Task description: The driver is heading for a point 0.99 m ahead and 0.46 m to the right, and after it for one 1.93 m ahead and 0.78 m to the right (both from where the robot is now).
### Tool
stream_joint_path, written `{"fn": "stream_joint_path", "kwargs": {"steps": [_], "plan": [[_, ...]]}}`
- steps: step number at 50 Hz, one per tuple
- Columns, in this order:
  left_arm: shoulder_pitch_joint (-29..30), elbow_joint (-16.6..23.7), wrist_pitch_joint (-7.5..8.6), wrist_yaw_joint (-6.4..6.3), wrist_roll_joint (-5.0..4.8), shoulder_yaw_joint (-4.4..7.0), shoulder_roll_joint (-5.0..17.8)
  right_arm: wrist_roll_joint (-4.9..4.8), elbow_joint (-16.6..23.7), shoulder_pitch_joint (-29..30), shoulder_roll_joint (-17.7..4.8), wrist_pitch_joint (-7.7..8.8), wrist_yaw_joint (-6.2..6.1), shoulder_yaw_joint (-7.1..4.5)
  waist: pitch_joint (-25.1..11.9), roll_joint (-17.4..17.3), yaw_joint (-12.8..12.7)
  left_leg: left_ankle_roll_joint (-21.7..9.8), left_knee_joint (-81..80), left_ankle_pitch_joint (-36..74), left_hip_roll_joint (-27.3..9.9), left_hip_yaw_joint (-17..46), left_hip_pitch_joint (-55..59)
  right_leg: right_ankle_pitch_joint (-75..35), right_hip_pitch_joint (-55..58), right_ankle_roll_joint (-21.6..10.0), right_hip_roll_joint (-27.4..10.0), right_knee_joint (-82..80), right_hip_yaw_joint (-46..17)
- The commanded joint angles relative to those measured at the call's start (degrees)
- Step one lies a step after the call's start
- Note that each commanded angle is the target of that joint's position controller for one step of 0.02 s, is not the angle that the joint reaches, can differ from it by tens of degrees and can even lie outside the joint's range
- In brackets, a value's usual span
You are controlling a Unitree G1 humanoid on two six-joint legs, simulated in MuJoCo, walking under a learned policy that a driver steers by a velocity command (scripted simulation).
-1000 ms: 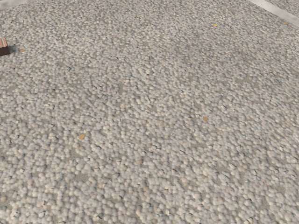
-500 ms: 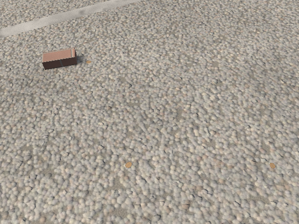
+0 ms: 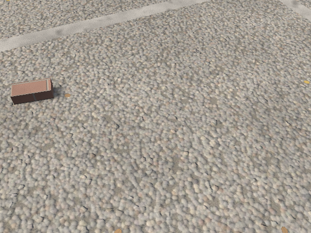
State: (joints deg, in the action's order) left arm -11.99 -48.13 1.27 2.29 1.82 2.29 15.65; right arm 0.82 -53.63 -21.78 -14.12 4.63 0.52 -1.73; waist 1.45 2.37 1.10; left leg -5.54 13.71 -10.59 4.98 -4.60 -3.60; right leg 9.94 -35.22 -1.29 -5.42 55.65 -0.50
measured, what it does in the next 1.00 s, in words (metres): walks ahead, turning right: right foot, then left foot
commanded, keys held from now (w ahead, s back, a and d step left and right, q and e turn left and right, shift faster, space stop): w+e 1.00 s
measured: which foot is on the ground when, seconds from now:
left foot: down 0.00-0.28, up 0.30-0.76, down 0.78-1.00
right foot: up 0.00-0.24, down 0.26-0.78, up 0.80-1.00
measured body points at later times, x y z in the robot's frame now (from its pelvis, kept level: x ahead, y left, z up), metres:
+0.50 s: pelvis +0.28 -0.07 +0.00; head +0.31 -0.08 +0.44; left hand +0.38 +0.20 -0.13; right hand +0.35 -0.35 -0.13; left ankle +0.37 +0.09 -0.67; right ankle +0.27 -0.11 -0.75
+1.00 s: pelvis +0.56 -0.10 +0.00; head +0.58 -0.10 +0.45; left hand +0.79 +0.09 -0.13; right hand +0.48 -0.38 -0.11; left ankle +0.61 -0.02 -0.75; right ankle +0.49 -0.20 -0.66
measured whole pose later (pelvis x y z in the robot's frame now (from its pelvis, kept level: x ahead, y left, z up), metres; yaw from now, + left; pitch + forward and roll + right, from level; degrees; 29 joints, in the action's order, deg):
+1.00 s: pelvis +0.56 -0.10 +0.00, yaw -33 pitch +1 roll +1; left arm -14.0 -44.9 -0.1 2.5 2.0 4.1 18.4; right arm 1.3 -46.2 -15.7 -14.8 4.9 -0.3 -2.0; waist 1.7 3.2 0.2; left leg -2.2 20.4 -10.9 0.7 -6.5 -10.4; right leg 16.5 -31.2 -2.7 -0.5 63.8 -1.9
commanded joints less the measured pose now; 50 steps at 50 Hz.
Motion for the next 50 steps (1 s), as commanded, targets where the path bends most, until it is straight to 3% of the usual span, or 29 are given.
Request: {"fn": "stream_joint_path", "kwargs": {"steps": [1, 5, 8, 10, 12, 13, 14, 15, 16, 17, 18, 19, 21, 23, 28, 33, 34, 36, 37, 38, 39, 40, 41, 42, 43, 46, 50], "plan": [[3.2, 3.53, 0.31, 0.24, -0.46, 0.1, 1.83, 0.11, 2.0, 0.25, -6.3, 1.22, -0.18, -1.18, 3.46, -4.98, -0.4, -5.34, -8.3, 15.22, -15.17, 6.2, -1.58, -6.81, -3.09, 0.34, 0.45, -5.76, -0.56], [10.04, 5.84, 0.7, 0.48, -0.38, -0.61, 1.14, 0.25, 0.1, -2.55, -6.18, 1.44, -0.76, -0.89, 4.56, -4.88, 1.59, -3.94, -7.93, 20.74, -16.12, 1.61, 2.58, -11.51, -1.79, -1.21, 1.93, -15.08, 2.77], [12.61, 7.35, 0.94, 0.64, -0.07, -0.75, 1.26, 0.57, -1.43, -4.2, -6.69, 1.05, -1.46, -0.81, 4.88, -5.09, 1.96, -2.94, -4.2, 29.2, -17.62, -0.61, 8.6, -7.81, -1.01, -3.53, 3.32, -19.73, 5.28], [10.17, 7.02, 1.01, 0.39, 0.1, -0.38, 1.95, 0.81, -1.69, -3.21, -8.09, 0.71, -1.98, -1.03, 2.66, -6.39, 0.22, -1.91, 3.06, 46.77, -18.05, -2.67, 11.6, -2.36, 3.75, -5.8, 6.37, -21.18, 7.86], [0.18, 4.15, 1.35, -0.06, 0.4, 0.72, 3.82, 1.15, -1.53, -2.48, -9.72, -0.17, -2.31, -1.48, -3.44, -7.42, -4.02, -1.1, 19.21, 57.56, -17.95, -4.56, 11.68, 2.2, 14.77, -8.51, 10.44, -23.51, 9.19], [-9.03, 1.36, 1.69, -0.47, 1.06, 1.93, 6.05, 0.9, -0.76, -1.64, -10.08, -0.44, -2.37, -1.51, -8.23, -6.05, -8.25, 0.1, 32.3, 49.08, -16.89, -5.7, 4.1, 0.96, 28.03, -10.88, 9.51, -26.81, 5.58], [-16.3, 0.44, 1.46, -1.45, 1.57, 4.04, 12.64, 0.05, 2.25, -2.13, -6.88, 0.08, -1.91, -0.63, -15.01, 2.13, -10.03, 2.13, 52.79, 24.94, -12.42, -7.06, -12.84, 4.79, 44.49, -16.5, -4.64, -27.71, -14.28], [-13.45, 1.02, 0.8, -1.4, -0.15, 4.81, 15.16, -0.34, 4.63, -2.26, -5.65, 0.67, -0.97, -0.87, -19.32, 11.1, -6.46, 4.12, 68.98, -19.13, -0.1, 0.61, -32.11, -1.42, 54.54, -24.53, -15.65, -36.76, -43.81], [-10.89, 0.81, 0.37, -1.39, -1.78, 4.75, 13.5, 0.72, 5.57, 3.19, -8.16, 1.09, -0.72, -1.28, -13.27, 2.04, -6.72, 3.37, 69.36, -14.34, -4.98, 8.32, -38.25, -0.85, 50.97, -22.67, -13.15, -37.81, -36.67], [-7.86, 1.11, 0.3, -1.67, -1.77, 4.1, 10.62, 0.16, 6.73, 5.74, -7.42, 1.83, -0.46, -0.94, -6.44, -0.79, -5.36, 3.39, 65.33, -9.28, -7.45, 7.81, -38.25, -4.05, 42.63, -20.72, -11.79, -39.21, -29.34], [-5.78, 1.04, 0.36, -1.75, -1.48, 3.42, 7.81, 0.2, 6.58, 5.84, -6.91, 1.9, -0.51, -0.94, -1.89, -4.25, -2.87, 3.68, 59.78, -7.46, -9.27, 7.42, -35.31, -9.16, 35.1, -18.07, -8.96, -40.73, -24.43], [-4.48, 0.92, 0.66, -1.96, -1.7, 3.02, 6.55, 1.1, 6.92, 5.93, -6.49, 0.99, -0.54, -0.91, -0.11, -4.33, -1.04, 4.59, 56.18, -7.41, -10.29, 7.57, -32.25, -13.34, 29.98, -16.6, -6.3, -41.52, -20.7], [-4.35, 0.94, 1.63, -1.93, -1.84, 2.78, 6.18, 2.19, 7.0, 4.49, -5.15, -1.2, -0.2, -0.63, -1.19, -2.68, 0.56, 6.24, 52.11, -7.25, -10.43, 6.76, -28.09, -17.87, 25.94, -15.85, -3.44, -42.51, -16.7], [-5.85, 0.5, 2.27, -1.86, -1.93, 3.24, 7.81, 2.2, 8.23, 6.46, -4.47, -2.27, 0.07, -0.5, -0.94, -1.81, 0.62, 7.59, 47.72, -4.85, -10.39, 5.52, -28.92, -18.6, 24.2, -15.71, -1.75, -43.49, -14.88], [-11.01, -0.14, 1.94, -1.95, -1.97, 3.61, 8.43, 1.7, 12.79, 18.71, -4.36, -2.39, 0.52, -0.16, 0.96, 0.44, -3.57, 9.16, 32.75, 7.3, -9.57, 4.67, -32.96, -16.86, 26.4, -12.3, 0.73, -43.47, -15.02], [-15.16, -0.33, 1.52, -2.56, -1.11, 3.81, 9.09, 0.95, 16.03, 26.42, -4.99, -1.61, 0.8, 0.37, 0.63, 1.37, -6.67, 8.2, 23.58, 9.17, -6.9, 4.98, -32.82, -22.38, 33.28, -11.36, -0.58, -39.11, -18.3], [-15.05, -0.1, 1.49, -2.77, -0.9, 3.9, 9.41, 0.84, 16.53, 26.78, -5.43, -1.37, 0.79, 0.35, 0.62, 1.65, -6.48, 7.72, 21.83, 8.15, -6.48, 5.45, -31.52, -23.26, 34.07, -10.97, -1.17, -37.99, -19.39], [-12.21, 0.99, 1.54, -3.18, -0.69, 4.18, 10.49, 0.67, 15.99, 22.84, -6.99, -0.83, 0.58, -0.07, 0.06, 2.37, -3.72, 6.3, 17.29, 4.75, -5.39, 6.28, -23.59, -24.99, 32.57, -9.11, -1.67, -35.18, -20.93], [-10.36, 1.61, 1.72, -3.09, -0.62, 4.31, 11.12, 0.58, 14.62, 18.06, -8.2, -0.51, 0.18, -0.59, -1.62, 2.49, -1.47, 5.34, 15.8, 2.18, -3.95, 5.85, -16.14, -29.13, 30.62, -7.99, -0.94, -31.42, -21.03], [-9.38, 1.76, 2.08, -2.65, -0.96, 4.22, 11.1, 0.76, 12.59, 10.7, -9.7, 0.16, -0.46, -1.3, -5.25, 0.09, 2.24, 3.93, 12.15, 2.76, -3.87, 5.69, -5.89, -30.67, 28.34, -6.67, 2.0, -22.63, -19.13], [-9.65, 2.83, 2.65, -2.02, -1.68, 3.39, 8.2, 1.83, 11.85, 2.36, -13.29, 0.8, -1.43, -2.28, -12.49, -5.06, 5.51, 1.26, 10.06, -5.5, -13.18, 14.65, 7.05, -21.15, 22.46, -5.15, 5.74, -8.67, -15.47], [-15.34, 4.7, 2.71, -2.07, -3.43, 2.04, 1.96, 3.02, 12.41, -0.73, -18.4, 0.22, -2.03, -3.5, -19.75, -17.05, 3.26, -4.55, 6.28, -11.38, -29.83, 38.74, 22.33, 16.23, 5.41, -3.02, 14.24, 7.83, -7.84], [-16.26, 4.11, 1.97, -2.51, -1.62, 2.35, 6.41, 1.93, 12.18, 1.89, -16.29, -0.78, -1.82, -3.66, -18.44, -15.62, 1.38, -7.21, 2.45, -18.67, -31.18, 49.81, 18.34, 21.19, -1.45, -3.53, 11.14, 14.72, -6.22], [-12.57, 3.3, 1.34, -2.39, -0.76, 2.79, 8.09, 1.53, 13.23, 5.84, -10.58, -1.0, -1.63, -2.43, -9.58, -7.33, 0.89, -6.08, 1.51, -20.63, -28.35, 41.02, 10.18, 15.53, -2.4, -3.53, 7.72, 16.25, -6.27], [-9.34, 3.72, 1.16, -1.75, -0.55, 2.68, 7.41, 1.29, 13.14, 8.48, -7.3, -0.92, -1.37, -1.6, -4.62, -4.17, 0.46, -4.78, 0.41, -14.02, -25.02, 32.05, 3.79, 11.41, -1.3, -3.13, 5.89, 14.07, -5.43], [-8.24, 4.16, -0.58, -0.22, 0.43, 2.45, 5.4, 0.85, 11.17, 7.35, -6.03, 0.22, -1.24, -1.18, -1.16, -8.94, -1.27, -2.4, -2.01, 2.4, -19.81, 17.26, -3.4, 8.49, 2.13, -1.84, 3.36, 10.8, -3.85], [-2.36, 7.01, -1.51, 0.94, 0.38, 1.93, 4.1, 0.14, 9.54, 4.89, -6.94, 1.61, -0.62, -1.85, -0.39, -7.89, -1.35, -3.81, -4.83, 10.29, -20.55, 9.88, -2.31, 3.15, -3.0, -0.74, 1.99, 8.55, -3.15]]}}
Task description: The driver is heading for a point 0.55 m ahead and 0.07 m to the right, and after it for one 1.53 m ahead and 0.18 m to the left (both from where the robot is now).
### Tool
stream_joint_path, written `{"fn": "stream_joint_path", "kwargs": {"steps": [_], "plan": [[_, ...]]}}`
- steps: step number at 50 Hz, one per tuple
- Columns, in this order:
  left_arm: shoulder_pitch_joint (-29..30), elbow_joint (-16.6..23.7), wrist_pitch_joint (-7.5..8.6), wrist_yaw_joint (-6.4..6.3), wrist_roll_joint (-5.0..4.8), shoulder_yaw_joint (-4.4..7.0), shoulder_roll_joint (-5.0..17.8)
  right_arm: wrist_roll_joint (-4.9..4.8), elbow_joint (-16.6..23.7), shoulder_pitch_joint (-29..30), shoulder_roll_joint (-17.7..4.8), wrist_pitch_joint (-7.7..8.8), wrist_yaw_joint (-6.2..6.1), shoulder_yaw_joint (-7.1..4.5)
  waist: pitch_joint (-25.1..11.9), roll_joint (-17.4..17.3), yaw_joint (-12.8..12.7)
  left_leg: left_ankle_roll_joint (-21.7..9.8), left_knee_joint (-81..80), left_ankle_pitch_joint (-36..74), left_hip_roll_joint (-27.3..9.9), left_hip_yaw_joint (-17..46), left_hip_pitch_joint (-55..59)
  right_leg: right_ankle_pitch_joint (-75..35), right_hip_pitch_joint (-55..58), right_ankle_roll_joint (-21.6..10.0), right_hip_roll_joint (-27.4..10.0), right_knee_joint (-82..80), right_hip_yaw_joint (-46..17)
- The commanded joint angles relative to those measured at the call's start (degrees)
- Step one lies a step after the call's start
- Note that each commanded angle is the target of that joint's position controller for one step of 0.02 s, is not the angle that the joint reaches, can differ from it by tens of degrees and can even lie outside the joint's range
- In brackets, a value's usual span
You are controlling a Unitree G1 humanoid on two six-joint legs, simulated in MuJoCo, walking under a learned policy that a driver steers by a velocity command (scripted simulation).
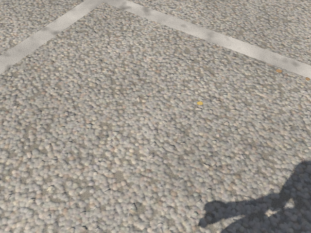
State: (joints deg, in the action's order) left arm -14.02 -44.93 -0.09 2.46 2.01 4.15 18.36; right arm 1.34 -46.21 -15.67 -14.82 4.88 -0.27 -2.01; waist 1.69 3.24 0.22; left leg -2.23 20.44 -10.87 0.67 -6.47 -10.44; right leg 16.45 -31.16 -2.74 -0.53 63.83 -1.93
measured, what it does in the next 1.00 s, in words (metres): walks ahead, turning right: right foot, then left foot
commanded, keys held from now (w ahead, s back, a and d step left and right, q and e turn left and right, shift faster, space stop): w+e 0.56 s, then w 0.02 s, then w+q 0.04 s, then q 0.38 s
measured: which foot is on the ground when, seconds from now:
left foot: down 0.00-0.32, up 0.34-0.80, down 0.82-1.00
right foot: up 0.00-0.28, down 0.30-0.82, up 0.84-1.00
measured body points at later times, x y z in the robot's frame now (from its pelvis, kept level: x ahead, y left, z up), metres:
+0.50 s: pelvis +0.25 -0.08 -0.01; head +0.29 -0.10 +0.44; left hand +0.42 +0.16 -0.12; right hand +0.28 -0.36 -0.13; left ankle +0.30 +0.09 -0.66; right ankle +0.25 -0.13 -0.74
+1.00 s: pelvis +0.48 -0.11 -0.01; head +0.53 -0.11 +0.44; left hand +0.65 +0.11 -0.14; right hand +0.49 -0.39 -0.13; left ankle +0.58 -0.08 -0.74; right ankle +0.40 -0.22 -0.66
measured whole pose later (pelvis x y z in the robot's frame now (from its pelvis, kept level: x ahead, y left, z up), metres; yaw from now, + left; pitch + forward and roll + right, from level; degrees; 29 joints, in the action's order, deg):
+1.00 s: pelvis +0.48 -0.11 -0.01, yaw -16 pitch +0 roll -1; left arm -11.6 -45.5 0.2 -0.9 2.0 1.6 15.1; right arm 0.0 -46.0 -13.1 -14.5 0.9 0.8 -2.4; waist 5.8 1.3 0.1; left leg -5.7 24.4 -4.3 5.3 0.0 -19.9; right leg 24.0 -26.1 0.7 1.9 65.7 -2.2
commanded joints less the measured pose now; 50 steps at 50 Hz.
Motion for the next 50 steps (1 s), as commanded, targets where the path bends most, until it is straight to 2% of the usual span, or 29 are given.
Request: {"fn": "stream_joint_path", "kwargs": {"steps": [1, 6, 9, 11, 13, 14, 15, 16, 17, 18, 19, 20, 21, 23, 26, 28, 31, 35, 37, 39, 40, 41, 42, 43, 44, 45, 46, 47, 50], "plan": [[1.64, 4.58, -0.18, 0.98, 0.2, -0.06, 1.22, -0.35, 1.71, -1.77, -6.25, 1.33, 0.19, -1.65, -0.04, -8.53, -0.23, -7.18, -12.03, 11.44, -16.04, 9.85, 4.93, -5.13, -8.51, 1.07, -3.21, -1.31, -1.4], [10.94, 7.83, 0.31, 2.03, -0.16, -1.36, -0.75, -0.22, 0.07, -3.81, -6.87, 1.08, 0.31, -2.03, 1.93, -8.33, 1.51, -5.62, -12.0, 15.33, -14.01, 0.62, 5.51, -14.61, -6.06, 0.91, -3.32, -16.88, 2.82], [15.3, 9.63, 0.35, 2.48, 0.11, -1.62, -0.57, -0.22, -1.12, -6.28, -8.3, 0.6, -0.06, -2.49, 2.97, -8.23, 2.67, -4.72, -10.77, 18.0, -15.42, -1.82, 8.66, -12.39, -3.58, -0.86, -2.69, -23.7, 6.07], [16.31, 10.39, 0.32, 2.33, 0.51, -1.47, -0.01, -0.16, -2.04, -7.84, -9.22, -0.21, -0.38, -2.71, 2.94, -8.34, 2.79, -4.05, -7.35, 25.33, -16.33, -3.51, 12.31, -7.86, -2.01, -2.63, -1.18, -26.63, 7.93], [12.96, 9.76, 0.4, 1.7, 0.88, -0.9, 0.91, -0.05, -2.68, -8.46, -11.0, -1.12, -0.75, -3.03, 0.0, -9.28, 0.86, -3.3, 2.4, 43.9, -16.59, -5.93, 14.87, -1.56, 4.38, -5.05, 2.76, -28.72, 10.08], [7.04, 8.12, 0.8, 1.22, 1.04, -0.25, 1.87, -0.15, -2.73, -8.51, -11.66, -1.67, -0.85, -3.1, -3.64, -8.85, -1.79, -3.02, 11.92, 48.78, -16.31, -6.97, 14.22, -0.34, 11.37, -6.61, 5.28, -30.8, 10.35], [-3.16, 4.74, 1.31, 0.41, 1.5, 0.89, 3.69, -0.23, -2.03, -7.93, -11.45, -2.02, -0.86, -2.89, -9.46, -6.03, -6.32, -1.51, 25.75, 42.59, -14.93, -8.28, 7.74, -2.14, 24.99, -8.57, 6.12, -34.6, 8.37], [-9.39, 3.95, 1.27, -0.63, 1.73, 2.85, 10.13, -0.85, 1.38, -9.07, -7.19, -1.81, -0.23, -1.75, -16.88, 3.65, -7.75, 1.32, 45.15, 16.3, -11.12, -8.6, -11.84, 9.48, 43.53, -13.74, -8.53, -37.21, -12.95], [-8.07, 5.29, 0.79, -1.08, -0.43, 3.79, 14.41, -0.13, 5.19, -6.02, -6.34, -1.31, 0.5, -1.79, -20.47, 10.27, -5.77, 3.85, 59.62, -20.92, -0.46, -0.32, -28.62, 3.19, 50.49, -19.65, -19.94, -45.93, -41.55], [-8.76, 4.66, 0.34, -1.6, -1.11, 3.57, 12.82, 0.29, 6.36, 0.7, -8.99, -1.11, 0.63, -2.26, -14.8, 1.73, -7.86, 3.29, 60.89, -16.3, -3.32, 7.22, -34.69, -5.25, 48.34, -18.67, -17.96, -46.63, -34.58], [-6.39, 3.7, 0.52, -2.13, -1.37, 2.86, 10.01, -0.45, 6.46, 1.07, -7.34, -0.48, 0.75, -1.59, -8.03, -0.33, -5.38, 2.83, 56.99, -10.92, -5.79, 7.34, -34.15, -12.75, 40.8, -17.42, -16.48, -46.32, -26.3], [-3.92, 3.57, 0.88, -2.34, -1.38, 2.06, 7.2, -0.33, 5.45, -0.26, -6.86, -0.33, 0.64, -1.45, -4.07, -2.78, -2.41, 2.69, 50.96, -8.91, -7.58, 7.43, -30.2, -19.34, 33.31, -14.82, -13.1, -47.0, -20.88], [-1.79, 3.65, 1.3, -2.49, -1.71, 1.54, 5.83, 0.64, 5.26, -1.19, -6.81, -1.07, 0.61, -1.49, -2.53, -2.48, -0.12, 3.19, 47.77, -8.84, -8.26, 7.79, -26.45, -23.08, 28.05, -13.59, -10.36, -47.76, -17.55], [-0.47, 4.12, 2.34, -2.17, -1.89, 1.04, 4.65, 1.71, 4.52, -3.42, -6.38, -3.0, 0.96, -1.46, -3.68, -1.62, 1.75, 4.22, 45.13, -8.38, -7.96, 7.28, -21.9, -26.52, 23.61, -13.51, -7.78, -49.09, -14.67], [-3.36, 2.96, 3.11, -1.89, -1.82, 1.54, 6.09, 1.49, 5.9, 0.5, -5.15, -4.03, 1.33, -1.26, -2.1, -1.65, 1.11, 5.34, 39.26, -3.27, -7.43, 6.45, -24.09, -22.69, 21.19, -13.49, -6.02, -51.59, -14.04], [-6.01, 2.15, 3.15, -1.9, -1.83, 1.6, 6.15, 1.4, 7.62, 5.97, -5.08, -4.06, 1.33, -1.19, -0.02, -1.19, -0.64, 5.86, 33.8, 1.16, -7.29, 6.6, -27.52, -20.03, 22.01, -12.9, -5.64, -52.62, -15.05], [-9.14, 0.6, 3.62, -2.01, -1.96, 1.09, 4.84, 1.18, 8.24, 10.15, -4.16, -3.61, 1.77, -0.69, 0.37, -0.15, -2.62, 5.05, 25.09, 8.43, -6.8, 6.07, -28.39, -23.14, 26.25, -10.94, -5.54, -52.75, -12.97], [-11.91, -1.66, 3.95, -2.71, -1.43, 0.18, 3.93, 0.39, 8.65, 13.66, -2.84, -2.5, 1.91, 0.06, 0.51, -0.48, -4.41, 2.07, 16.55, 12.02, -3.56, 2.93, -22.5, -45.16, 29.58, -7.07, -5.49, -48.11, -7.21], [-11.59, -2.41, 3.93, -3.11, -0.99, -0.12, 4.15, 0.34, 8.05, 12.46, -3.41, -2.02, 1.82, -0.05, -0.02, 0.87, -3.7, 0.01, 13.78, 10.06, -1.69, 2.76, -18.29, -49.37, 31.16, -5.67, -6.35, -45.66, -6.71], [-9.43, -2.64, 3.99, -3.79, -0.62, -0.01, 5.17, 0.56, 4.93, 4.5, -5.61, -1.44, 1.37, -0.87, -2.46, 1.55, -0.09, -2.28, 10.73, 6.75, 1.28, 3.06, -10.49, -57.92, 33.18, -4.08, -6.49, -38.28, -5.99], [-7.76, -2.72, 3.95, -3.89, -0.89, 0.08, 5.8, 0.65, 2.66, -1.89, -5.9, -0.74, 1.06, -1.12, -4.38, 0.05, 3.53, -3.36, 4.73, 11.9, 1.85, 3.09, -4.01, -57.41, 33.08, -3.12, -4.9, -29.96, -3.98], [-7.62, -1.73, 4.36, -4.0, -1.17, -0.13, 5.41, 0.88, 0.96, -7.79, -8.36, -0.05, 0.58, -1.67, -8.73, -2.84, 5.57, -5.02, 5.09, 29.33, -3.97, 8.89, 7.2, -43.44, 26.82, -1.9, -1.93, -18.68, -2.22], [-15.66, -0.92, 4.4, -4.18, -2.55, -1.02, 0.7, 1.2, 1.51, -9.67, -14.3, -0.25, 0.57, -3.08, -17.0, -16.34, 1.69, -14.89, 11.89, 63.1, -21.29, 27.47, 23.65, -0.16, 11.91, 0.92, 5.91, 3.4, 1.87], [-16.68, -1.67, 3.67, -4.23, -1.73, -0.66, 3.06, -1.63, 1.69, -9.45, -12.69, -1.27, 1.1, -3.16, -22.86, -14.88, 1.37, -20.44, 7.34, 69.87, -24.32, 38.45, 26.19, 16.8, 4.68, 1.79, 9.12, 11.59, 0.06], [-12.27, -1.55, 2.89, -4.06, -0.32, -0.56, 4.16, -2.7, 3.02, -4.73, -10.62, -1.8, 1.3, -3.0, -17.29, -7.42, 0.68, -19.12, 5.02, 57.46, -21.32, 33.4, 19.37, 12.47, 2.59, 2.12, 5.15, 13.74, -2.85], [-7.86, -0.73, 2.56, -3.78, 0.12, -0.73, 3.83, -2.4, 3.88, -0.37, -7.9, -2.37, 1.2, -2.36, -10.75, -5.11, 0.38, -17.21, 2.3, 47.36, -18.0, 29.05, 12.22, 10.12, 0.93, 2.4, 3.44, 11.91, -2.34], [-5.47, -0.07, 1.98, -3.53, 0.1, -0.84, 3.3, -2.02, 3.83, 1.26, -6.53, -2.87, 0.96, -1.93, -6.6, -4.21, -0.48, -15.37, -0.32, 41.8, -15.25, 25.78, 6.34, 8.92, 0.94, 2.83, 1.77, 9.29, -2.19], [-5.21, 0.5, 0.93, -3.36, 0.32, -0.94, 2.79, -2.05, 3.35, 1.35, -6.29, -3.29, 0.7, -1.89, -4.89, -5.04, -1.48, -13.84, -2.09, 37.18, -13.03, 23.89, 1.61, 7.86, 3.02, 3.37, 0.75, 5.93, -1.94], [-6.41, 0.37, -0.99, -3.47, 0.07, -1.41, 1.12, -0.91, 3.15, 1.68, -7.96, -4.0, 0.83, -2.67, -6.17, -6.67, -2.61, -12.4, -3.46, 28.97, -9.56, 21.51, -4.6, 6.6, 7.33, 4.53, 1.41, 0.7, -0.34]]}}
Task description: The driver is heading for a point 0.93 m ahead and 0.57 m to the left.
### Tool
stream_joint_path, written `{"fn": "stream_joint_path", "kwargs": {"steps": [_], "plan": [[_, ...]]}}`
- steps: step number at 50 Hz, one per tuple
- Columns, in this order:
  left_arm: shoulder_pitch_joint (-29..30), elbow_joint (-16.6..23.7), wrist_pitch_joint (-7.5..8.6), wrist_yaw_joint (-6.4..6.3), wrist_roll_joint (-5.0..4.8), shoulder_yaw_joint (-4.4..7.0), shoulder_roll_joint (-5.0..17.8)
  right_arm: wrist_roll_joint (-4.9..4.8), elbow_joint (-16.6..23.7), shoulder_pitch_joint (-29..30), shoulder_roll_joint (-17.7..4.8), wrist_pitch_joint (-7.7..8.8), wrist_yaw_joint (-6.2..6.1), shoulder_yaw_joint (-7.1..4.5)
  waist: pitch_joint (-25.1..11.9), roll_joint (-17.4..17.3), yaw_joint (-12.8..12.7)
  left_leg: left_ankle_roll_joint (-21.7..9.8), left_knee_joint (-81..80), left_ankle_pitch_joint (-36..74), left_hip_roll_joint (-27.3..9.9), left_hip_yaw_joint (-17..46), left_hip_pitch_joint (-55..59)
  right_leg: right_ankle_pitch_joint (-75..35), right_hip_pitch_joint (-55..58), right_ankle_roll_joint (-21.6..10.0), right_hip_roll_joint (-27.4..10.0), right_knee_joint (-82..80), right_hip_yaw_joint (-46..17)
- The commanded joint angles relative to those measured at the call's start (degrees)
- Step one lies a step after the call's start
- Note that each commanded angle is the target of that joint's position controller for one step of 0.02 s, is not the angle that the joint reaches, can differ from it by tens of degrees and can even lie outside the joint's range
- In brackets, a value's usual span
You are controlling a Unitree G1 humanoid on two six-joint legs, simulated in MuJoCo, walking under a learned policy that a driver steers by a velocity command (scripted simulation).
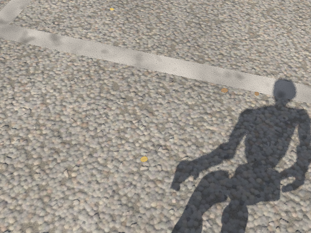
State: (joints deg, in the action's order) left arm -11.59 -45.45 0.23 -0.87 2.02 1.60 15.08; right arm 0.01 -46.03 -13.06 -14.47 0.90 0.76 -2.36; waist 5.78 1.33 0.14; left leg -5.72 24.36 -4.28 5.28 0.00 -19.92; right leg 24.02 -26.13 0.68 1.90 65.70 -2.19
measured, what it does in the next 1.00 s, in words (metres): steps on the spot, turning left: right foot, then left foot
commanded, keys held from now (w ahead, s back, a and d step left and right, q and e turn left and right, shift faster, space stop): q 1.00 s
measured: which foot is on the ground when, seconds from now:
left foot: down 0.00-0.32, up 0.34-0.78, down 0.80-1.00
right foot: up 0.00-0.30, down 0.32-0.80, up 0.82-1.00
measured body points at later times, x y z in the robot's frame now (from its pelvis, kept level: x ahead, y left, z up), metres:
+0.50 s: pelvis +0.04 -0.05 +0.01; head +0.07 -0.07 +0.46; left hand +0.08 +0.25 -0.08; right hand +0.22 -0.30 -0.12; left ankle -0.01 +0.06 -0.65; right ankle +0.07 -0.14 -0.73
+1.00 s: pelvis +0.00 -0.02 +0.01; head +0.02 +0.02 +0.46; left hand -0.07 +0.27 -0.12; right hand +0.27 -0.18 -0.09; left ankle -0.04 +0.04 -0.73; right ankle +0.08 -0.15 -0.66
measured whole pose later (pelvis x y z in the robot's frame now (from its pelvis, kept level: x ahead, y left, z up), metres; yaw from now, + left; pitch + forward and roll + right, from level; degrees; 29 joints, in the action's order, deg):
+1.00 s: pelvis +0.00 -0.02 +0.01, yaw +36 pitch +0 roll -1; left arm -11.8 -43.2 -3.2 -0.5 1.4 3.5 18.0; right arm 0.0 -41.6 -11.7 -16.8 -2.8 0.4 -3.2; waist 4.5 2.6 -0.4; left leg -4.8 24.5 -12.5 4.9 3.8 -11.6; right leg 22.2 -27.4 2.5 -1.6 60.1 -0.9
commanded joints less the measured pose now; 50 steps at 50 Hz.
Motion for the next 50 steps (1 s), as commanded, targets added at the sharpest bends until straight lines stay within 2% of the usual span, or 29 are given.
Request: {"fn": "stream_joint_path", "kwargs": {"steps": [1, 5, 7, 9, 12, 14, 15, 16, 17, 18, 19, 20, 21, 23, 24, 27, 29, 35, 37, 38, 39, 40, 41, 42, 43, 44, 45, 47, 50], "plan": [[-8.05, 1.2, -1.57, -0.27, -0.01, 1.09, 4.25, 0.59, 3.02, -0.94, -8.92, -0.24, -0.19, -2.62, -10.39, -5.19, -2.35, -8.74, -7.78, 18.35, -13.62, 15.23, 4.04, -1.18, 2.0, 1.4, -1.09, -3.39, 0.09], [-2.45, 2.73, -2.39, -0.87, -0.18, 1.13, 4.68, 0.89, 3.35, -2.01, -9.82, -1.66, -0.35, -3.52, -9.6, -7.48, -0.07, -7.48, -10.25, -5.02, -12.38, 19.86, 2.99, -3.18, -0.21, 1.9, -1.5, -10.68, -0.42], [0.0, 3.45, -2.44, -1.05, -0.45, 1.13, 4.79, 1.02, 3.53, -2.32, -10.04, -2.33, -0.44, -3.9, -8.66, -8.16, 0.96, -6.84, -10.99, -13.01, -12.16, 22.66, 3.15, -3.58, -0.7, 1.93, -1.35, -13.93, -0.95], [1.29, 3.9, -2.16, -1.29, -0.84, 1.03, 4.69, 1.23, 3.67, -2.41, -10.22, -2.86, -0.47, -4.23, -8.13, -8.48, 1.6, -6.38, -10.55, -14.73, -12.0, 24.72, 3.57, -2.95, 0.12, 1.75, -0.69, -17.17, -1.19], [1.02, 4.28, -1.31, -1.75, -1.64, 0.82, 4.59, 1.53, 3.91, -1.85, -10.24, -3.45, -0.31, -4.56, -8.08, -9.19, 1.78, -5.74, -8.89, -10.99, -11.8, 27.62, 4.22, -1.0, 3.72, 0.64, 0.98, -23.32, -1.28], [-1.75, 3.98, -0.52, -2.11, -2.16, 0.74, 4.57, 1.36, 4.13, -0.58, -10.15, -3.78, -0.15, -4.67, -8.15, -9.81, 0.51, -4.45, -7.43, -6.7, -11.29, 29.68, 3.9, -0.92, 8.61, -0.77, 2.29, -31.13, -1.29], [-4.27, 3.46, -0.02, -2.38, -2.14, 0.76, 4.52, 0.91, 4.31, 0.62, -9.97, -3.92, -0.2, -4.63, -8.1, -9.41, -1.18, -2.73, -6.02, -7.0, -10.07, 29.54, 2.34, -4.09, 13.06, -1.58, 2.48, -38.53, -1.14], [-6.27, 3.04, 0.5, -2.8, -1.78, 1.19, 5.99, 0.29, 4.65, 1.0, -9.03, -3.84, -0.39, -4.35, -7.98, -7.35, -2.13, 0.2, -3.79, -12.03, -7.51, 27.94, -0.92, -6.52, 18.29, -2.6, -0.19, -46.97, -3.3], [-4.85, 4.1, 0.63, -3.26, -0.87, 2.13, 10.89, -0.18, 5.02, -2.17, -5.28, -3.63, -0.55, -3.46, -8.66, 3.18, 0.4, 3.66, 6.5, -23.08, -1.76, 20.5, -5.28, -0.38, 21.65, -5.62, -12.79, -54.25, -15.73], [1.4, 6.24, 0.24, -2.99, -0.22, 2.95, 14.81, -0.02, 5.68, -1.3, -6.39, -3.26, -1.03, -3.95, -4.53, 12.34, 0.99, 5.46, 19.27, -27.19, 6.8, 6.67, -13.71, -6.73, 16.43, -11.4, -23.4, -57.01, -28.5], [1.1, 6.04, 0.06, -2.66, 0.05, 2.42, 11.47, 1.94, 4.77, -0.96, -10.53, -3.16, -1.09, -4.9, -4.69, 5.19, 1.29, 6.12, 29.97, -26.38, 1.23, 7.01, -10.81, -19.56, 13.86, -13.79, -23.39, -53.09, -23.5], [2.79, 6.53, 0.13, -2.44, -0.58, 1.42, 7.96, 1.77, 3.68, -2.47, -10.14, -3.31, -0.75, -5.14, -5.57, 2.72, 2.85, 6.22, 34.34, -24.1, 1.06, 6.73, -9.29, -27.26, 13.67, -13.06, -19.99, -50.83, -17.56], [4.0, 6.85, 0.13, -2.24, -0.74, 1.06, 6.73, 1.71, 2.79, -3.99, -9.4, -3.8, -0.52, -5.02, -5.69, 2.61, 3.64, 6.77, 38.45, -21.74, 0.72, 6.01, -9.12, -32.17, 14.51, -11.66, -16.72, -49.4, -11.87], [3.65, 7.4, 0.13, -2.3, -0.67, 1.01, 6.41, 1.5, 2.34, -4.69, -8.79, -4.7, 0.35, -4.7, -6.84, 6.36, 2.94, 8.07, 42.95, -20.1, 0.09, 4.16, -11.36, -39.01, 18.72, -10.97, -13.94, -47.28, -6.08], [2.11, 7.17, 0.02, -2.15, -0.53, 1.12, 6.47, 1.17, 2.81, -3.19, -8.58, -4.97, 0.67, -4.47, -6.84, 6.44, 1.82, 8.7, 42.36, -19.72, -0.32, 3.44, -12.29, -40.54, 20.46, -11.04, -13.65, -46.71, -4.75], [-2.77, 5.85, -0.13, -2.04, -0.58, 1.92, 7.77, 0.73, 4.58, 1.37, -7.67, -5.43, 1.29, -3.74, -6.99, 6.94, -1.36, 9.96, 37.1, -20.07, -1.6, 2.43, -14.49, -42.43, 26.78, -12.19, -15.38, -45.53, -4.28], [-4.08, 5.3, -0.12, -1.85, -0.5, 2.47, 8.72, 0.63, 5.3, 2.83, -7.24, -5.68, 1.56, -3.38, -7.25, 7.56, -2.23, 9.93, 33.26, -21.12, -2.43, 1.64, -13.31, -42.14, 28.07, -12.74, -16.72, -45.17, -3.9], [-2.22, 5.03, -0.17, -0.4, -0.15, 3.51, 10.56, -0.13, 7.27, 4.62, -6.33, -5.71, 1.88, -2.41, -7.92, 9.43, -2.14, 7.14, 19.88, -22.51, -3.62, -3.18, -1.44, -40.51, 22.25, -12.07, -18.1, -43.24, 0.62], [-2.0, 4.74, -0.41, -0.1, -0.33, 3.86, 11.24, -0.3, 7.74, 4.28, -6.48, -5.42, 1.87, -2.38, -8.27, 9.78, -1.82, 5.95, 14.71, -21.46, -3.4, -4.26, 1.45, -39.16, 21.56, -11.3, -18.77, -41.44, 1.18], [-1.37, 4.66, -0.61, -0.03, -0.67, 4.0, 11.52, -0.15, 7.61, 3.21, -6.25, -5.16, 1.81, -2.32, -8.47, 9.1, -0.76, 5.17, 9.71, -18.46, -3.11, -4.82, 4.31, -37.22, 20.36, -10.14, -18.57, -39.42, 2.23], [-0.81, 4.48, -0.85, -0.04, -1.16, 4.08, 11.49, 0.35, 7.14, 1.48, -6.18, -4.64, 1.5, -2.29, -8.73, 7.2, 0.91, 4.25, 1.73, -11.86, -2.59, -4.8, 9.16, -32.39, 17.37, -7.71, -17.71, -35.82, 4.29], [-2.93, 3.87, -1.04, 0.06, -1.03, 3.99, 10.57, 1.22, 6.71, -0.13, -8.42, -3.85, 0.86, -2.76, -9.32, 0.71, 1.69, 3.14, -5.48, -6.53, -5.23, 1.76, 15.72, -22.77, 11.23, -4.01, -15.61, -28.63, 7.22], [-5.33, 5.61, -1.66, 0.38, 0.15, 2.79, 5.36, 1.65, 7.67, -0.78, -15.0, -2.91, 0.17, -3.8, -9.48, -15.87, -0.5, -0.38, -7.78, 8.93, -22.14, 23.57, 22.95, 8.59, -3.27, 0.38, -8.63, -13.1, 12.01], [1.51, 8.8, -2.7, -0.71, -0.13, 2.33, 5.87, 0.79, 7.26, -5.29, -19.6, -2.81, 0.21, -5.5, -8.65, -16.7, 4.57, -9.96, -5.75, 23.44, -27.9, 30.0, 17.67, 14.24, -8.43, 1.05, -2.2, -6.3, 4.65], [2.44, 8.25, -3.19, -0.88, -0.46, 2.68, 7.45, 0.43, 6.51, -5.18, -16.22, -2.93, 0.09, -4.75, -6.7, -9.56, 3.48, -10.85, -5.56, 21.92, -24.84, 25.3, 17.72, 10.51, -9.41, 1.12, -4.2, -2.18, 1.28], [1.79, 7.3, -3.04, -0.59, -1.23, 2.89, 7.69, 0.12, 7.0, -1.11, -13.28, -3.13, -0.22, -3.8, -4.22, -8.11, 1.45, -9.28, -6.17, 18.07, -20.91, 20.88, 15.06, 5.24, -8.89, 0.96, -4.73, -2.41, 0.29], [0.83, 6.32, -2.61, -0.36, -1.32, 3.1, 8.28, 0.3, 7.7, 2.6, -11.63, -3.39, -0.5, -3.28, -3.73, -7.59, -0.28, -7.0, -6.49, 15.15, -17.14, 18.05, 14.4, 1.26, -8.02, 1.07, -5.11, -4.15, -0.12], [-1.29, 5.17, -2.62, 0.16, -0.28, 3.41, 8.91, -0.1, 8.05, 3.21, -10.56, -3.29, -0.87, -2.89, -6.31, -8.49, -0.72, -6.3, -5.89, 18.95, -14.38, 16.0, 15.43, -2.26, -6.03, 1.76, -4.1, -3.14, 0.52], [-0.73, 5.48, -3.05, 0.39, -0.7, 3.17, 7.73, -0.04, 7.35, 0.58, -11.67, -2.84, -0.64, -3.3, -7.5, -6.71, -0.1, -6.5, -5.76, 16.99, -14.03, 17.48, 16.39, -3.38, -6.29, 2.34, -3.35, -5.04, 0.22]]}}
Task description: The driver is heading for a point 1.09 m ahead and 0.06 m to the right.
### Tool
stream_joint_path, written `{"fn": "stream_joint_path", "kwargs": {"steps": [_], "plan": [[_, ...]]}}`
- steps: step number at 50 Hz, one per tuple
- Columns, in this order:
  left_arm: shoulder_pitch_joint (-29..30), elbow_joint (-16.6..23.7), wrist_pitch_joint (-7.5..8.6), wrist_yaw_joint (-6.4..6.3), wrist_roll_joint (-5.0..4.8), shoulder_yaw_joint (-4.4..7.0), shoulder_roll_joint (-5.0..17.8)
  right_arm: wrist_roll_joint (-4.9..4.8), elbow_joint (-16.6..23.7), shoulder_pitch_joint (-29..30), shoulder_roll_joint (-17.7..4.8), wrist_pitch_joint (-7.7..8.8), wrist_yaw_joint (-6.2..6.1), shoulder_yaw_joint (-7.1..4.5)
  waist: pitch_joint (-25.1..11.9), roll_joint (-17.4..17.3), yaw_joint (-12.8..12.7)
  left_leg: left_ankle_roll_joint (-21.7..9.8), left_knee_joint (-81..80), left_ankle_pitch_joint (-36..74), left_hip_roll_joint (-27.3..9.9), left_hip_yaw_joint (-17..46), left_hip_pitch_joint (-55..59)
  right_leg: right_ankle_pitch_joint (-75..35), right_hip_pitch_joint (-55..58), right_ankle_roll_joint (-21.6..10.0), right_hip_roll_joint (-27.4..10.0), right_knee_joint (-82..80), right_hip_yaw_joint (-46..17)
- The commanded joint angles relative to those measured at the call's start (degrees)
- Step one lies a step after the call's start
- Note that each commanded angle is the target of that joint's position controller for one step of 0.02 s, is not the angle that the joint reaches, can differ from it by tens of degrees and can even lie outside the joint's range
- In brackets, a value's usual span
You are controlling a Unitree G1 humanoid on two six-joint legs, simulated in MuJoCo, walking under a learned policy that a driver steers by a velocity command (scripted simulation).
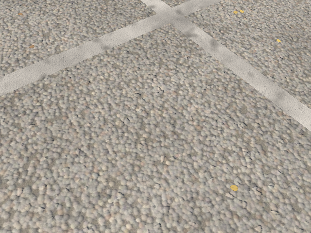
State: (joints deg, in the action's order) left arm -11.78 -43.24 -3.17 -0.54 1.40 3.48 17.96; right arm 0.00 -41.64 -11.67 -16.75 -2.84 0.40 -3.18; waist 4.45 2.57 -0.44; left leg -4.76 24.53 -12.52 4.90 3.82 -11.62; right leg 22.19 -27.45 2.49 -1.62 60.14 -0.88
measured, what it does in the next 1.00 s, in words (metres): walks ahead, turning left: right foot, then left foot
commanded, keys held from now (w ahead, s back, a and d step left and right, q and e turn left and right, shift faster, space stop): q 0.28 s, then no key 0.08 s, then w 0.64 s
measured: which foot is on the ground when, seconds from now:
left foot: down 0.00-0.36, up 0.38-0.80, down 0.82-1.00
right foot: up 0.00-0.34, down 0.36-0.82, up 0.84-1.00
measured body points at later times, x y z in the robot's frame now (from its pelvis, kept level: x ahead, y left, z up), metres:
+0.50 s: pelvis +0.02 -0.04 +0.00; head +0.04 -0.06 +0.45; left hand +0.06 +0.26 -0.09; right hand +0.18 -0.29 -0.13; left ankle -0.03 +0.08 -0.68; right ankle +0.04 -0.13 -0.74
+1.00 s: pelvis +0.16 +0.06 +0.00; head +0.16 +0.08 +0.45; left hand +0.13 +0.33 -0.14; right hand +0.29 -0.18 -0.12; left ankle +0.10 +0.12 -0.74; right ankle +0.18 -0.08 -0.67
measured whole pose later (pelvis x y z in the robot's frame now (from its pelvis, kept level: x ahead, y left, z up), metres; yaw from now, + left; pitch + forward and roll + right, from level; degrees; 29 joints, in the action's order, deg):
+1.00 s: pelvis +0.16 +0.06 +0.00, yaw +16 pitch +0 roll +0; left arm -17.8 -50.5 2.1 2.3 2.0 2.6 16.0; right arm 1.2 -50.4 -17.6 -14.1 3.9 0.5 -1.1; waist 0.3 2.4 -0.5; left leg -4.4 17.2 -12.1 3.9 -1.7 -5.7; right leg 15.6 -26.8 -3.5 -3.0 58.2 0.6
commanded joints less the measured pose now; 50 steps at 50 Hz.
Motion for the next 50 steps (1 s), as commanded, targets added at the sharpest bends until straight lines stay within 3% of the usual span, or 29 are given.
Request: {"fn": "stream_joint_path", "kwargs": {"steps": [1, 6, 11, 14, 16, 17, 18, 19, 20, 21, 22, 23, 27, 31, 35, 38, 40, 41, 42, 43, 44, 45, 46, 48, 50], "plan": [[0.14, 3.5, 0.18, -0.05, -0.11, 1.22, 4.65, 0.08, 2.78, -1.51, -9.62, 0.92, -0.29, -2.59, -5.8, -8.28, 0.86, -7.61, -6.12, 23.14, -13.5, 14.6, 8.12, -1.52, -5.44, 0.63, 0.3, -0.94, -1.23], [3.34, 4.76, 0.16, -0.58, -0.19, 0.99, 4.47, 0.79, 2.36, -4.21, -10.48, 0.79, -0.4, -3.01, -5.0, -9.3, 2.45, -8.68, -5.97, 15.29, -13.57, 20.37, 7.34, -0.14, -5.25, 0.47, 1.45, -8.2, -2.25], [4.8, 5.9, 0.98, -0.95, -0.82, 0.47, 4.26, 1.23, 2.55, -3.78, -11.24, 0.6, -0.18, -3.43, -5.82, -9.17, 2.47, -8.55, -3.83, 17.82, -12.81, 24.89, 4.29, 1.07, 0.67, -0.88, 3.65, -14.55, -2.94], [3.24, 6.09, 1.65, -1.35, -1.36, 0.19, 4.42, 1.15, 2.56, -2.26, -11.33, 0.42, 0.06, -3.61, -6.4, -9.89, 1.48, -7.1, -2.45, 21.47, -11.85, 27.95, 2.75, 1.5, 6.75, -2.06, 5.17, -21.2, -3.43], [-1.18, 4.8, 2.26, -1.84, -1.39, -0.05, 3.94, 0.6, 2.6, 0.34, -10.33, 0.29, -0.15, -3.28, -6.82, -9.56, -1.28, -3.92, -0.46, 19.46, -9.67, 27.09, -0.22, -4.57, 15.4, -2.97, 5.02, -32.98, -2.81], [-2.61, 4.32, 2.74, -2.32, -0.89, 0.01, 4.43, 0.05, 2.52, 0.6, -8.99, 0.37, -0.46, -2.79, -6.73, -7.78, -2.07, -1.05, 1.8, 12.8, -7.32, 25.27, -3.91, -9.98, 21.23, -3.63, 2.67, -41.09, -4.15], [-0.85, 5.19, 3.02, -2.83, 0.01, 0.4, 7.98, -0.01, 2.47, -2.99, -5.02, 0.62, -0.56, -1.72, -7.74, 3.04, 0.46, 2.36, 10.89, -4.68, -1.8, 17.82, -8.82, -7.58, 25.53, -6.21, -9.24, -47.21, -16.48], [1.48, 6.44, 2.63, -2.25, 0.27, 1.24, 12.65, 0.48, 2.59, -4.99, -5.75, 0.6, -1.1, -1.88, -6.91, 10.1, 0.95, 3.29, 19.88, -20.44, 7.77, 6.91, -16.69, -5.58, 23.8, -12.54, -18.67, -49.15, -29.96], [-1.27, 5.03, 2.4, -1.56, 0.48, 1.36, 11.15, 2.29, 2.05, -4.26, -9.37, 0.55, -1.21, -2.63, -6.16, 6.89, 0.11, 3.29, 28.59, -19.71, 3.44, 6.87, -16.53, 1.88, 19.77, -16.05, -19.51, -48.89, -30.74], [0.14, 4.8, 2.53, -0.99, 0.23, 0.3, 7.39, 2.35, 1.39, -3.41, -9.23, 0.75, -0.72, -2.67, -3.44, 4.72, 0.83, 3.05, 31.22, -15.72, 2.19, 7.61, -17.7, 10.94, 17.87, -15.25, -16.09, -50.26, -27.79], [1.9, 4.59, 2.71, -0.65, 0.17, -0.16, 5.68, 2.32, 0.41, -3.93, -8.33, 0.85, -0.04, -2.43, -0.83, 5.33, 1.58, 3.55, 32.6, -12.17, 1.67, 7.03, -18.78, 12.92, 17.19, -13.31, -12.42, -51.45, -23.56], [1.78, 4.09, 3.08, -0.66, 0.12, -0.28, 5.24, 2.49, -0.43, -4.67, -7.8, 0.96, 0.65, -2.23, -0.9, 7.15, 1.62, 4.05, 33.72, -9.64, 1.49, 6.07, -19.51, 11.42, 18.87, -12.13, -10.24, -52.08, -20.87], [-4.5, 0.33, 5.09, -0.08, -0.32, 0.27, 5.81, 2.6, -1.4, -1.59, -6.42, 2.04, 1.89, -1.4, -0.65, 4.3, -0.75, 5.03, 31.69, -5.49, 0.3, 3.9, -23.69, 5.22, 25.18, -12.92, -9.09, -52.29, -17.33], [-8.07, -2.33, 6.23, 0.33, -0.48, 0.79, 6.02, 2.44, -1.08, 3.92, -5.04, 2.92, 2.27, -0.35, -0.42, 4.8, -2.61, 6.35, 23.1, -3.81, -4.03, -1.67, -23.74, 1.62, 26.73, -14.37, -9.83, -53.21, -15.7], [-11.31, -4.71, 6.59, 0.84, -0.2, 1.24, 6.72, 2.0, -0.01, 9.05, -3.37, 3.8, 2.37, 0.78, 0.37, 5.29, -4.17, 5.42, 12.74, -5.84, -4.72, -5.34, -17.27, -1.15, 22.82, -15.06, -10.2, -52.1, -13.57], [-11.31, -5.55, 6.52, 1.25, -0.34, 1.48, 7.16, 1.59, -0.39, 7.51, -3.49, 4.43, 1.81, 0.98, 0.54, 4.8, -2.3, 2.97, 5.75, -3.89, -3.7, -7.3, -7.38, -4.18, 17.18, -14.68, -10.85, -49.85, -12.74], [-10.3, -5.89, 6.49, 1.17, -0.84, 1.24, 6.42, 1.9, -3.43, -1.0, -4.13, 5.35, 0.83, 0.6, -1.38, 1.27, 2.57, 1.4, -1.14, 0.05, -2.49, -7.23, 8.18, -10.02, 9.63, -12.55, -8.87, -42.59, -9.64], [-9.29, -5.25, 6.85, 1.22, -0.72, 0.44, 4.15, 2.31, -5.82, -8.77, -6.84, 6.05, -0.02, -0.36, -5.66, -3.57, 6.16, 0.18, -3.4, -3.8, -6.98, -1.01, 19.13, -12.11, 4.45, -10.59, -5.38, -32.17, -5.7], [-7.54, -1.92, 7.28, 1.64, -1.39, -1.27, -1.54, 3.02, -6.38, -16.52, -13.42, 6.33, -0.85, -1.91, -11.78, -16.85, 9.14, -4.63, -11.7, -22.73, -23.49, 22.56, 29.43, -0.19, -7.15, -7.24, 1.96, -12.72, 2.12], [-6.73, -1.85, 6.8, 1.01, -0.39, 0.0, 3.27, 2.0, -7.6, -16.64, -14.74, 5.99, -0.74, -2.46, -7.96, -14.73, 7.94, -8.47, -16.44, -28.8, -28.39, 35.03, 22.87, 8.23, -13.75, -7.51, 4.2, -2.19, 1.26], [-6.7, -2.61, 6.48, 1.19, 0.13, 0.63, 5.2, 1.69, -6.44, -11.47, -10.6, 5.89, -0.3, -1.34, -2.31, -8.4, 4.76, -8.5, -15.33, -27.81, -25.77, 29.27, 18.31, 4.37, -15.09, -8.51, 0.25, 2.01, -1.9], [-6.59, -3.37, 6.62, 1.96, -0.06, 0.34, 3.97, 1.51, -5.55, -7.59, -7.12, 6.2, 0.05, -0.43, -0.18, -6.98, 3.0, -7.47, -15.74, -20.88, -22.44, 23.25, 14.32, -0.59, -14.05, -8.39, -1.53, 1.65, -2.38], [-6.69, -3.88, 6.56, 2.42, -0.15, 0.27, 3.18, 1.46, -5.25, -5.75, -5.21, 6.58, 0.09, 0.16, 0.35, -7.18, 1.61, -6.04, -16.8, -13.46, -19.6, 17.75, 12.12, -3.81, -12.19, -7.8, -2.86, 0.04, -1.82], [-6.91, -4.89, 5.84, 3.0, 0.92, 0.07, 2.52, 1.27, -6.13, -6.1, -3.96, 7.42, -0.08, 0.69, -0.62, -8.19, 0.66, -5.07, -17.18, 0.56, -16.09, 10.75, 11.21, -7.57, -9.9, -6.14, -3.4, -0.33, -0.03], [-4.85, -4.22, 5.41, 3.31, 1.06, -0.05, 1.81, 0.69, -7.89, -8.7, -4.41, 7.98, -0.05, 0.57, -1.0, -7.67, 0.37, -5.8, -16.82, 11.87, -15.52, 7.43, 11.83, -9.76, -11.35, -4.84, -3.51, -0.23, 1.23]]}}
